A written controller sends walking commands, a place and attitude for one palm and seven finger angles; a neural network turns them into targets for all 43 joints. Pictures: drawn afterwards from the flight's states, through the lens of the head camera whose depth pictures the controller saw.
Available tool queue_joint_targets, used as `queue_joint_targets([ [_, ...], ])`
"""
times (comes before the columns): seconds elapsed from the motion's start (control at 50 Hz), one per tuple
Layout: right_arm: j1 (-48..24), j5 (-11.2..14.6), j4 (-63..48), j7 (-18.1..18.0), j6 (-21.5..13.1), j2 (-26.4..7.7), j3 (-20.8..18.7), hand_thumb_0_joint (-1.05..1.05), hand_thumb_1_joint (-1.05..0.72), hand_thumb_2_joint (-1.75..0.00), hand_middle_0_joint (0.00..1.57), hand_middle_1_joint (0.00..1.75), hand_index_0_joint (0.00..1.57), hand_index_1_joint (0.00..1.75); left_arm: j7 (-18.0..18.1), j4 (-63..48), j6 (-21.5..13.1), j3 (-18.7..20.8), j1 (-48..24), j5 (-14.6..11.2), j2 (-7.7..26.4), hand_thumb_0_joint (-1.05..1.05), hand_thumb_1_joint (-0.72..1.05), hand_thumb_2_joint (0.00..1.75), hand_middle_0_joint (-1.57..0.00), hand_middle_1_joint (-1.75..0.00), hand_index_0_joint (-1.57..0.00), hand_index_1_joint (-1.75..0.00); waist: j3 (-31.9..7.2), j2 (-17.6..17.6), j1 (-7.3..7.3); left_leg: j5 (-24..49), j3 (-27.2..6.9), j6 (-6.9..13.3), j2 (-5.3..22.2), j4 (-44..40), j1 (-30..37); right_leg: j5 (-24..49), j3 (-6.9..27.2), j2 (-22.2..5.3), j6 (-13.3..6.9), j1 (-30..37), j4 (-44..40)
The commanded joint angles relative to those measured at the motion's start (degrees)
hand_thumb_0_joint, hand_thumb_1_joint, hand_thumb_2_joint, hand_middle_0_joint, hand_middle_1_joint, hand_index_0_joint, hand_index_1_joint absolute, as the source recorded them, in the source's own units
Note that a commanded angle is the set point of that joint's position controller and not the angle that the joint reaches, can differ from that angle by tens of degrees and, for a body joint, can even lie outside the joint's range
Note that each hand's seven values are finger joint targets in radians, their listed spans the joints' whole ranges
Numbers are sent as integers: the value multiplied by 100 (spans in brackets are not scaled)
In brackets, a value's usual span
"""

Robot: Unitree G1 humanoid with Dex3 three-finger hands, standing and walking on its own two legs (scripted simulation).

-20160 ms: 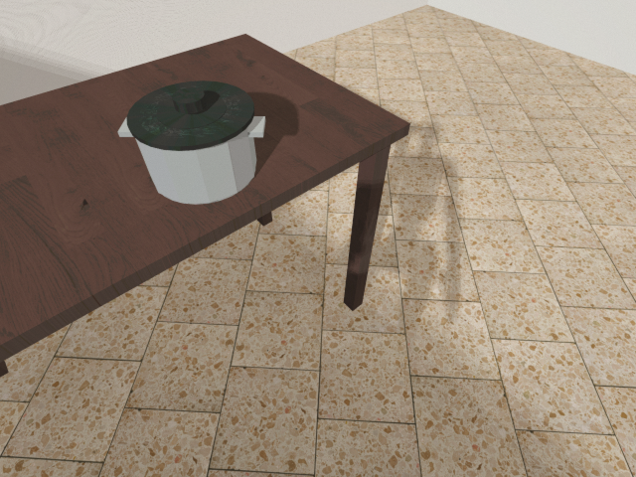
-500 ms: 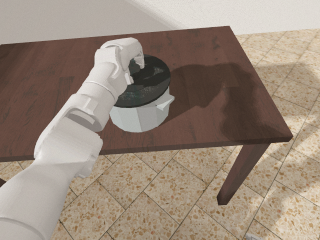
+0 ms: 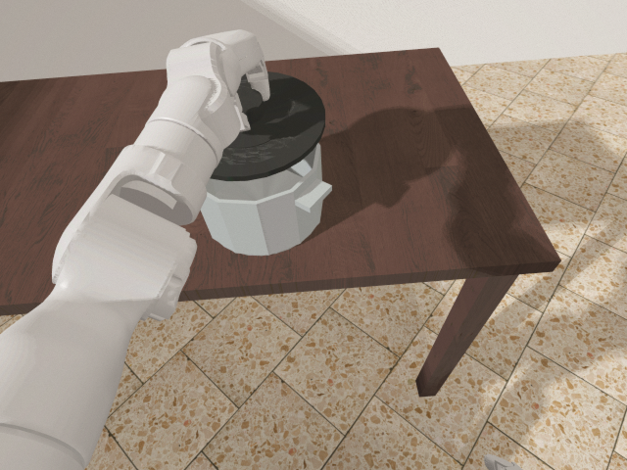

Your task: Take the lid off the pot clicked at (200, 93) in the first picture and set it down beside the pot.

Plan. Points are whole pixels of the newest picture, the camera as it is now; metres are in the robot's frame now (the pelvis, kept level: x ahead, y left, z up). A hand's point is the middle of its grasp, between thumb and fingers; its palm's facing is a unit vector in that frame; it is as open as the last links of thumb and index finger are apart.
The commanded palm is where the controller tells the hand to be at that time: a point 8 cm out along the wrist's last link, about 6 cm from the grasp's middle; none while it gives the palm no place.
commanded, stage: lift the lid straight up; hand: left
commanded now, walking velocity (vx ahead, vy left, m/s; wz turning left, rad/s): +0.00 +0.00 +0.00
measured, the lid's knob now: (243, 106) +0.53 +0.06 +0.20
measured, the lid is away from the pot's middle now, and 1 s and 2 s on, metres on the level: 0.00 0.01 0.11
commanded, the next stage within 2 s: move the lid sideways beside the pot in 1.10 s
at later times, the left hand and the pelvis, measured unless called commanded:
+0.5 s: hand (228, 73) +0.49 +0.06 +0.26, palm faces -0.22 -0.07 -0.97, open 8.4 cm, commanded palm +0.49 +0.06 +0.33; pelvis +0.00 +0.01 +0.00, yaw +1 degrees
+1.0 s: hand (216, 33) +0.50 +0.06 +0.30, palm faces -0.15 -0.13 -0.98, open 8.4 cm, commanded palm +0.49 +0.07 +0.36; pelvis +0.00 +0.00 +0.00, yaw +0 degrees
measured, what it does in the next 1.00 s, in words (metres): stands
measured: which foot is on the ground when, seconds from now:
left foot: down 0.00-1.00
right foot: down 0.00-1.00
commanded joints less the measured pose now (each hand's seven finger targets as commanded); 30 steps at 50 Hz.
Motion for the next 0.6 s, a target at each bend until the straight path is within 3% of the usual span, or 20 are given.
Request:
queue_joint_targets([
  [0.0,-92,32,-638,-24,-214,-653,-190,0,-90,-90,20,30,20,30,264,-1282,11,135,-4062,224,1360,0,57,110,-81,-104,-76,-95,-2688,-801,-35,1739,-458,115,36,156,1597,2750,258,11,-55,560,-155],
  [0.02,-32,22,-636,-35,-190,-684,-221,0,-90,-90,20,30,20,30,257,-1153,2,170,-3839,124,1287,0,57,110,-81,-104,-76,-95,-2643,-804,-47,1794,-463,127,53,167,1546,2755,227,0,-66,588,-198],
  [0.04,-64,31,-596,-23,-203,-683,-195,0,-90,-90,20,30,20,30,232,-1288,8,171,-4096,246,1417,0,57,110,-81,-104,-76,-95,-2629,-887,-49,1721,-478,102,67,156,1574,2708,230,18,-60,522,-157],
  [0.1,-59,12,-603,-20,-295,-663,-214,0,-90,-90,20,30,20,30,179,-1482,-31,185,-4308,231,1482,0,57,110,-81,-104,-76,-95,-2885,-625,-36,1987,-528,112,63,205,1870,2748,267,25,-66,505,-142],
  [0.12,-13,2,-636,-20,-282,-665,-237,0,-90,-90,20,30,20,30,153,-1619,-71,81,-4205,78,1224,0,57,110,-81,-104,-76,-95,-2937,-537,-42,2246,-554,112,77,234,1932,2840,229,6,-73,528,-180],
  [0.14,-63,-6,-619,-2,-329,-631,-222,0,-90,-90,20,30,20,30,125,-1773,-90,177,-4413,211,1468,0,57,110,-81,-104,-76,-95,-3016,-564,-7,2209,-578,96,72,272,2000,2838,249,30,-68,520,-123],
  [0.18,1,1,-556,-20,-327,-668,-216,0,-90,-90,20,30,20,30,116,-1431,-33,256,-4313,250,1569,0,57,110,-81,-104,-76,-95,-2813,-774,-23,2073,-556,107,73,206,1880,2732,227,53,-66,474,-161],
  [0.2,10,26,-533,-19,-312,-678,-200,0,-90,-90,20,30,20,30,102,-1361,0,136,-4372,251,1451,0,57,110,-81,-104,-76,-95,-2660,-775,-61,1938,-558,89,73,152,1794,2610,205,61,-67,385,-171],
  [0.22,52,16,-544,-21,-305,-685,-234,0,-90,-90,20,30,20,30,106,-1397,-19,74,-4246,86,1195,0,57,110,-81,-104,-76,-95,-2606,-607,-76,2114,-554,98,82,185,1845,2652,182,31,-83,318,-223],
  [0.24,1,16,-526,-1,-322,-671,-200,0,-90,-90,20,30,20,30,102,-1441,-16,127,-4387,223,1404,0,57,110,-81,-104,-76,-95,-2665,-736,-41,2047,-597,74,89,197,1840,2605,181,60,-80,324,-153],
  [0.3,-38,15,-539,13,-387,-631,-203,0,-90,-90,20,30,20,30,105,-1533,-6,-60,-4679,223,1146,0,57,110,-81,-104,-76,-95,-2737,-589,-77,2124,-664,49,109,200,2052,2412,162,80,-91,139,-145],
  [0.32,18,0,-530,10,-367,-654,-236,0,-90,-90,20,30,20,30,126,-1546,-56,-79,-4558,65,964,0,57,110,-81,-104,-76,-95,-2803,-447,-92,2384,-687,31,149,231,2145,2430,138,51,-107,115,-167],
  [0.34,-16,-12,-528,26,-392,-627,-213,0,-90,-90,20,30,20,30,121,-1556,-43,-40,-4669,216,1147,0,57,110,-81,-104,-76,-95,-2844,-567,-61,2326,-717,12,141,234,2149,2370,146,80,-96,89,-127],
  [0.4,-3,-30,-505,21,-420,-633,-211,0,-90,-90,20,30,20,30,155,-1536,3,97,-4899,255,1307,0,57,110,-81,-104,-76,-95,-2997,-632,-47,2288,-686,-2,135,212,2171,2376,153,81,-101,162,-119],
  [0.42,50,-45,-510,11,-390,-674,-226,0,-90,-90,20,30,20,30,190,-1458,-26,248,-4710,115,1366,0,57,110,-81,-104,-76,-95,-3000,-611,-17,2434,-686,-15,146,224,2109,2477,147,44,-115,270,-155],
  [0.44,-27,-47,-522,28,-404,-633,-183,0,-90,-90,20,30,20,30,187,-1521,-13,236,-4913,270,1494,0,57,110,-81,-104,-76,-95,-3074,-721,10,2362,-686,-31,128,212,2061,2499,167,62,-108,314,-86],
  [0.5,-26,1,-457,33,-349,-654,-163,0,-90,-90,20,30,20,30,216,-1002,148,125,-4816,295,1278,0,57,110,-81,-104,-76,-95,-2615,-967,-61,2062,-614,4,129,131,1776,2377,145,78,-99,163,-137],
  [0.52,-1,-3,-481,41,-334,-664,-193,0,-90,-90,20,30,20,30,244,-1168,95,-2,-4782,115,904,0,57,110,-81,-104,-76,-95,-2655,-729,-87,2408,-653,-18,170,167,1923,2410,97,48,-118,60,-156],
  [0.58,-19,-38,-475,33,-322,-689,-151,0,-90,-90,20,30,20,30,274,-953,223,282,-4859,356,1483,0,57,110,-81,-104,-76,-95,-2735,-998,-25,2073,-613,4,141,134,1759,2376,154,68,-110,235,-145],
])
